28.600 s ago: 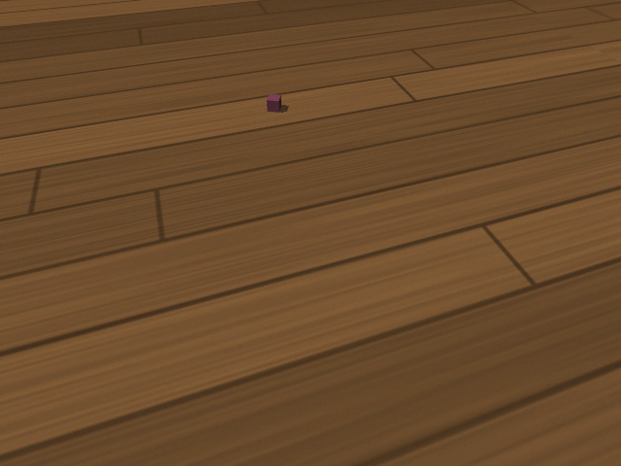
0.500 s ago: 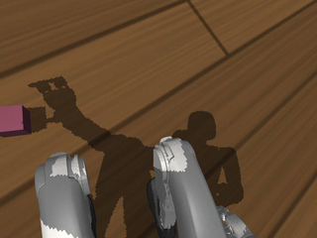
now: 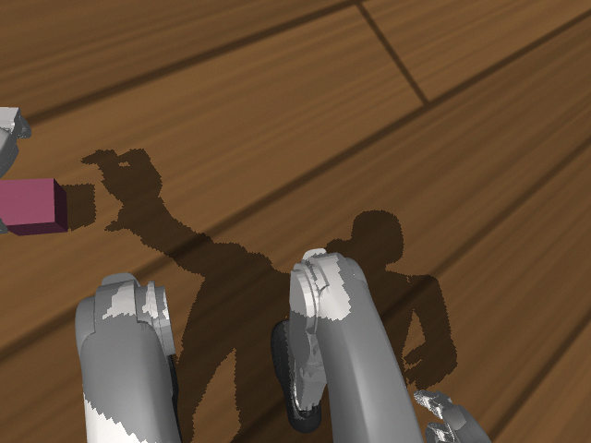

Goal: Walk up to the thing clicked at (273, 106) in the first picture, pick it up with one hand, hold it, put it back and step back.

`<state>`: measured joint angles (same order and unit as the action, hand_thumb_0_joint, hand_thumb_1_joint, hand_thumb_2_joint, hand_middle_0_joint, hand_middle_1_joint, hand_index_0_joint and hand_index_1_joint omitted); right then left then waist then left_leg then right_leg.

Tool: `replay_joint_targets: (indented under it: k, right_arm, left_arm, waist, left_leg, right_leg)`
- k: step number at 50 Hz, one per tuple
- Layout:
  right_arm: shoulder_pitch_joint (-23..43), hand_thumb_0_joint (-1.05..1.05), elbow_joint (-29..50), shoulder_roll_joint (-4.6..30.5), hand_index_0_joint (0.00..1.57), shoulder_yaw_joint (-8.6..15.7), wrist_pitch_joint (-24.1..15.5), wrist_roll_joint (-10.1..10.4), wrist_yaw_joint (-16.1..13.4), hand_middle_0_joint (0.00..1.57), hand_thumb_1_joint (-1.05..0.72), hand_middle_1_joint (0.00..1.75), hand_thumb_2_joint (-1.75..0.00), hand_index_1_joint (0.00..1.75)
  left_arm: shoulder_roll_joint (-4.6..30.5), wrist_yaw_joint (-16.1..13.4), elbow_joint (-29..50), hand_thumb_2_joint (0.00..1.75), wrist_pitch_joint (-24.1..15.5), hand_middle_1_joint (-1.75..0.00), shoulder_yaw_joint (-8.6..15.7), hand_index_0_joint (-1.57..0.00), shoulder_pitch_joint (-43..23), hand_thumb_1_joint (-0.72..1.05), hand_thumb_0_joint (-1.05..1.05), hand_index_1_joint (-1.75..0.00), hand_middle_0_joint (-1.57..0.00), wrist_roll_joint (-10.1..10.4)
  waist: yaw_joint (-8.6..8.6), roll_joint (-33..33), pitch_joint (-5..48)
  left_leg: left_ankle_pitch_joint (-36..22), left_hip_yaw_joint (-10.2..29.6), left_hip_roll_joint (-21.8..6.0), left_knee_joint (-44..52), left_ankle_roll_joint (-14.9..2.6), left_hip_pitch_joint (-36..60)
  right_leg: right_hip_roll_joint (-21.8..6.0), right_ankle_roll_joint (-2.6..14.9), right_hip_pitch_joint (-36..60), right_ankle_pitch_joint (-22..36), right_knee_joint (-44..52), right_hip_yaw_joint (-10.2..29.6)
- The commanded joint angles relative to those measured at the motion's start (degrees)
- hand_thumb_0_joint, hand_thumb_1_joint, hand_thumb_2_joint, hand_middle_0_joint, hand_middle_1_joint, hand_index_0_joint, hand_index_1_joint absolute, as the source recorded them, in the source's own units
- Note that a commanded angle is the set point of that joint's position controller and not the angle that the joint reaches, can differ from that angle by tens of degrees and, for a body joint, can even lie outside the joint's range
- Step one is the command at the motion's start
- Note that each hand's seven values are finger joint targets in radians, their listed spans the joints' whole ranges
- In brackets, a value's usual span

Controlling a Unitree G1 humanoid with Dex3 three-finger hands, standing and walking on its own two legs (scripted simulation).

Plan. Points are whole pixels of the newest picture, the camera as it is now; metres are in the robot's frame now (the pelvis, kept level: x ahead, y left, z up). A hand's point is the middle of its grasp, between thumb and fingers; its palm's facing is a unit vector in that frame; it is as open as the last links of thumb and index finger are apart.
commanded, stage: withdraw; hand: left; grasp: from above
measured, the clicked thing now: (35, 207) +0.47 +0.33 -0.30
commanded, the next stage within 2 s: home in 0.04 s
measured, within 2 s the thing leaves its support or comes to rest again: neither
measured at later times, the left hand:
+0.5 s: hand out of the picture +0.43 +0.33 -0.06, palm faces -0.36 -0.30 -0.88, open 11.2 cm
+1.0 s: hand out of the picture +0.27 +0.25 +0.15, palm faces +0.00 -0.89 -0.46, open 7.4 cm
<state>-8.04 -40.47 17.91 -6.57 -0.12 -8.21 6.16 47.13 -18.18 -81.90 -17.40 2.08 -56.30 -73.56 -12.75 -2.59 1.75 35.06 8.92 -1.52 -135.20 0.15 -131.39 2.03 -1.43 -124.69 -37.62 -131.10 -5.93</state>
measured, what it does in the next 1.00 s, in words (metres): rises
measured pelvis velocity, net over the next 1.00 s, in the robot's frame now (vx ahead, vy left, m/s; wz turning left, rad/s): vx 0.04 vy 0.00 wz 0.13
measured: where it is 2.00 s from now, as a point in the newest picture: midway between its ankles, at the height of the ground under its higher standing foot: (234, 410)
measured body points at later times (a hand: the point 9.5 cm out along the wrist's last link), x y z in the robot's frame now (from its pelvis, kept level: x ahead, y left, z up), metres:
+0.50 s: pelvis +0.02 +0.00 +0.05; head +0.23 +0.06 +0.45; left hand +0.44 +0.34 -0.01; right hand +0.09 -0.25 -0.07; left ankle +0.10 +0.13 -0.31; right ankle +0.11 -0.12 -0.31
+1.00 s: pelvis +0.04 +0.00 +0.25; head +0.15 +0.04 +0.68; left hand +0.27 +0.30 +0.18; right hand +0.28 -0.21 +0.16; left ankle +0.09 +0.13 -0.31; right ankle +0.11 -0.12 -0.31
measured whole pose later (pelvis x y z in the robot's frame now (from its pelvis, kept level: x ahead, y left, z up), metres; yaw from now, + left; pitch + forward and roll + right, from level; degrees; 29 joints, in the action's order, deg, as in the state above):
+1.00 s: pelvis +0.04 +0.00 +0.25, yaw +7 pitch +24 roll -5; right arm -5.0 -31.7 12.5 -1.5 -5.0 2.4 -2.9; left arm 21.0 -2.9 -13.7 14.4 2.4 3.1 -9.4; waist -3.0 1.7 10.7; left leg 33.8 4.5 -1.8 -90.7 0.6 -81.6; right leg 0.6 -0.5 -76.8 -35.7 -88.0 -3.6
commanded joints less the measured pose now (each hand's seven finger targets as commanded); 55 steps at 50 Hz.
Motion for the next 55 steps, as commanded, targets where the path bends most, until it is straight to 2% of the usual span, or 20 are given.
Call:
replay_joint_targets:
  k: [1, 6, 7, 8, 10, 12, 17, 19, 22, 27, 28, 31, 34, 36, 38, 40, 43, 48, 49, 55]
  right_arm:
    - [-10.0, 0.00, 0.2, 13.5, 0.20, 3.6, -1.0, -1.0, -0.7, 0.20, -0.90, 0.30, -0.90, 0.30]
    - [-9.8, 0.00, 0.8, 12.5, 0.20, 3.4, -1.9, -0.9, -0.8, 0.20, -0.90, 0.30, -0.90, 0.30]
    - [-10.2, 0.00, 1.2, 13.0, 0.20, 3.6, -2.1, -0.5, -0.9, 0.20, -0.88, 0.30, -0.89, 0.30]
    - [-10.4, 0.00, 1.3, 12.7, 0.20, 3.9, -2.1, -0.1, -0.8, 0.20, -0.90, 0.30, -0.89, 0.30]
    - [-11.8, 0.00, 1.9, 12.4, 0.20, 4.8, -2.0, 0.5, -0.6, 0.20, -0.88, 0.30, -0.89, 0.30]
    - [-12.6, 0.00, 2.1, 11.5, 0.20, 5.4, -1.5, 1.4, -0.5, 0.20, -0.88, 0.30, -0.89, 0.30]
    - [-14.9, 0.00, 3.0, 11.5, 0.20, 9.1, -0.4, 4.0, 0.0, 0.20, -0.89, 0.30, -0.90, 0.30]
    - [-14.5, 0.00, 4.1, 10.7, 0.20, 10.2, 0.1, 5.0, -0.1, 0.20, -0.90, 0.30, -0.90, 0.30]
    - [-12.6, 0.00, 4.9, 10.1, 0.20, 10.8, 0.5, 6.3, -0.7, 0.20, -0.90, 0.30, -0.90, 0.30]
    - [-8.3, 0.00, 7.2, 8.6, 0.20, 11.5, 0.2, 8.0, -2.3, 0.20, -0.90, 0.30, -0.90, 0.30]
    - [-7.5, 0.00, 7.5, 8.5, 0.20, 11.5, 0.1, 8.3, -2.6, 0.20, -0.90, 0.30, -0.90, 0.30]
    - [-5.5, 0.00, 9.4, 7.9, 0.20, 11.3, -0.5, 9.1, -3.7, 0.20, -0.90, 0.30, -0.90, 0.30]
    - [-3.2, 0.00, 10.6, 7.0, 0.20, 10.9, -1.8, 9.7, -5.0, 0.20, -0.90, 0.30, -0.90, 0.30]
    - [-2.2, 0.00, 10.9, 6.9, 0.20, 10.8, -2.9, 9.9, -6.0, 0.20, -0.90, 0.30, -0.90, 0.30]
    - [-0.9, 0.00, 11.7, 6.7, 0.20, 10.7, -3.8, 10.2, -6.6, 0.20, -0.90, 0.30, -0.90, 0.30]
    - [0.3, 0.00, 12.5, 6.4, 0.20, 10.2, -4.7, 10.5, -7.5, 0.20, -0.90, 0.30, -0.90, 0.30]
    - [1.0, 0.00, 13.5, 5.2, 0.20, 9.5, -6.0, 10.7, -8.5, 0.20, -0.90, 0.30, -0.90, 0.30]
    - [0.7, 0.00, 15.4, 4.0, 0.20, 8.8, -7.5, 10.9, -10.2, 0.20, -0.90, 0.30, -0.90, 0.30]
    - [0.4, 0.00, 15.0, 3.6, 0.20, 8.5, -7.8, 10.9, -10.6, 0.20, -0.90, 0.30, -0.90, 0.30]
    - [-2.1, 0.00, 16.2, 1.9, 0.20, 6.9, -9.5, 10.9, -13.5, 0.20, -0.90, 0.30, -0.90, 0.30]
  left_arm:
    - [18.6, -7.1, 6.3, 0.98, 2.3, -1.01, 4.6, -0.09, -26.9, -0.52, 0.00, -1.00, -0.08, -1.0]
    - [18.9, -6.3, 4.4, 0.95, 5.9, -0.99, 4.8, -0.11, -22.1, -0.49, 0.00, -0.98, -0.10, 0.4]
    - [19.5, -5.5, 6.1, 0.93, 6.5, -0.91, 5.4, -0.19, -21.1, -0.41, 0.00, -0.90, -0.18, 0.9]
    - [20.1, -4.6, 6.7, 0.93, 7.1, -0.99, 5.6, -0.13, -19.0, -0.46, 0.00, -0.97, -0.11, 1.5]
    - [19.9, -2.5, 11.1, 0.95, 7.9, -0.83, 6.4, -0.23, -17.1, -0.30, 0.00, -0.81, -0.26, 3.5]
    - [17.7, 0.2, 14.4, 0.92, 8.4, -0.67, 6.0, -0.22, -14.5, -0.15, 0.00, -0.67, -0.24, 5.9]
    - [13.9, 6.7, 28.5, 0.77, 9.2, -0.42, 7.9, -0.18, -4.6, 0.19, 0.00, -0.43, -0.20, 13.9]
    - [11.4, 8.9, 36.8, 0.72, 10.1, -0.33, 8.0, -0.17, 0.1, 0.31, 0.00, -0.34, -0.18, 18.4]
    - [6.6, 11.7, 42.5, 0.70, 12.3, -0.25, 8.1, -0.16, 7.9, 0.53, 0.00, -0.25, -0.16, 25.8]
    - [0.1, 15.6, 54.6, 0.88, 15.5, -0.29, 6.4, -0.20, 18.7, 0.87, 0.00, -0.29, -0.20, 35.8]
    - [-1.4, 15.9, 54.8, 0.89, 16.1, -0.30, 5.8, -0.20, 21.2, 0.88, 0.00, -0.30, -0.20, 37.3]
    - [-2.2, 15.7, 62.6, 0.90, 17.6, -0.30, 7.0, -0.20, 24.4, 0.90, 0.00, -0.30, -0.20, 42.1]
    - [-7.8, 15.7, 65.4, 0.90, 19.9, -0.30, 4.3, -0.20, 30.5, 0.90, 0.00, -0.30, -0.20, 46.4]
    - [-7.4, 15.2, 68.3, 0.90, 21.4, -0.30, 6.2, -0.20, 33.4, 0.90, 0.00, -0.30, -0.20, 49.0]
    - [-10.5, 15.2, 71.9, 0.90, 22.9, -0.30, 4.4, -0.20, 36.3, 0.90, 0.00, -0.30, -0.20, 51.5]
    - [-11.8, 14.8, 73.3, 0.90, 24.3, -0.30, 4.9, -0.20, 39.3, 0.90, 0.00, -0.30, -0.20, 54.2]
    - [-14.9, 14.4, 76.1, 0.90, 26.3, -0.30, 3.9, -0.20, 45.7, 0.90, 0.00, -0.30, -0.20, 58.9]
    - [-16.8, 13.6, 81.4, 0.90, 29.9, -0.30, 5.3, -0.20, 53.2, 0.90, 0.00, -0.30, -0.20, 66.4]
    - [-18.5, 13.6, 81.2, 0.90, 30.8, -0.30, 4.1, -0.20, 55.4, 0.90, 0.00, -0.30, -0.20, 67.4]
    - [-22.5, 13.1, 86.7, 0.90, 35.3, -0.30, 4.7, -0.20, 64.6, 0.90, 0.00, -0.30, -0.20, 72.7]
  waist:
    - [-1.46, 26.4, 38.7]
    - [-0.86, 25.1, 38.8]
    - [-0.04, 24.5, 40.2]
    - [0.78, 24.5, 41.1]
    - [1.47, 23.2, 44.5]
    - [1.48, 21.8, 45.2]
    - [5.07, 21.0, 50.2]
    - [6.32, 20.7, 52.8]
    - [6.19, 14.9, 46.3]
    - [7.76, 13.2, 42.9]
    - [7.67, 12.1, 40.1]
    - [8.88, 12.3, 40.7]
    - [7.72, 10.7, 36.1]
    - [9.18, 11.5, 36.4]
    - [8.72, 13.3, 35.2]
    - [8.71, 12.7, 34.0]
    - [8.12, 11.7, 31.2]
    - [8.24, 9.7, 31.0]
    - [8.01, 9.9, 29.2]
    - [8.22, 8.5, 25.6]
  left_leg:
    - [-1.5, -3.8, 0.2, 14.6, -0.36, 33.7]
    - [0.1, -5.1, 0.6, 13.8, -1.08, 29.7]
    - [-0.5, -5.2, 0.7, 14.1, -1.24, 30.2]
    - [-1.1, -5.2, 0.7, 14.3, -1.28, 29.7]
    - [-4.4, -5.4, 0.8, 14.4, -1.55, 31.5]
    - [-6.0, -5.7, 0.7, 14.8, -1.70, 31.2]
    - [-11.9, -5.6, 0.9, 18.7, -1.57, 38.4]
    - [-13.2, -5.7, 0.6, 21.0, -1.67, 41.5]
    - [-9.0, -5.1, 0.5, 24.4, -2.14, 39.2]
    - [-3.7, -3.7, -0.1, 32.6, -2.21, 44.2]
    - [-2.5, -3.5, -0.4, 34.1, -2.13, 44.6]
    - [-0.3, -3.6, -0.4, 38.8, -2.09, 48.8]
    - [1.9, -3.8, -0.3, 43.3, -1.92, 51.7]
    - [1.4, -3.3, -0.3, 46.3, -1.67, 55.6]
    - [1.4, -2.3, -0.4, 49.9, -1.21, 59.5]
    - [2.2, -1.8, -0.5, 52.4, -1.17, 62.6]
    - [0.5, -2.8, 0.0, 55.7, -1.30, 65.2]
    - [-3.0, -3.3, 0.3, 62.1, -1.32, 73.4]
    - [-4.8, -3.7, 0.2, 63.4, -1.25, 74.7]
    - [-11.8, -4.4, 0.5, 70.7, -1.11, 82.6]
  right_leg:
    - [2.0, 4.23, 9.7, 5.3, 11.6, -3.9]
    - [2.0, 4.13, 11.4, 4.0, 12.7, -3.3]
    - [1.8, 3.94, 12.1, 5.0, 12.8, -3.7]
    - [1.9, 4.06, 13.4, 5.4, 12.7, -3.4]
    - [1.7, 3.69, 16.4, 8.8, 13.3, -3.4]
    - [1.9, 3.43, 19.2, 10.1, 14.4, -2.7]
    - [1.3, 3.44, 23.1, 13.7, 17.6, -2.0]
    - [1.3, 3.34, 26.0, 14.7, 19.8, -1.3]
    - [1.3, 3.25, 26.6, 12.1, 24.0, -0.7]
    - [0.9, 3.27, 30.6, 8.3, 30.0, 0.2]
    - [0.9, 3.27, 31.0, 7.3, 31.1, 0.3]
    - [0.6, 3.18, 35.7, 5.6, 35.5, 1.1]
    - [0.4, 3.03, 38.9, 3.6, 40.7, 2.0]
    - [0.2, 3.07, 41.5, 4.1, 42.5, 2.4]
    - [-0.1, 3.12, 42.6, 4.5, 43.9, 2.4]
    - [0.0, 2.97, 44.6, 4.5, 46.3, 2.5]
    - [-0.1, 2.88, 49.9, 5.2, 51.3, 3.3]
    - [-0.3, 2.59, 59.9, 7.9, 59.2, 3.9]
    - [-0.3, 2.55, 61.2, 9.5, 60.7, 3.9]
    - [-0.3, 2.42, 72.5, 15.0, 69.5, 3.8]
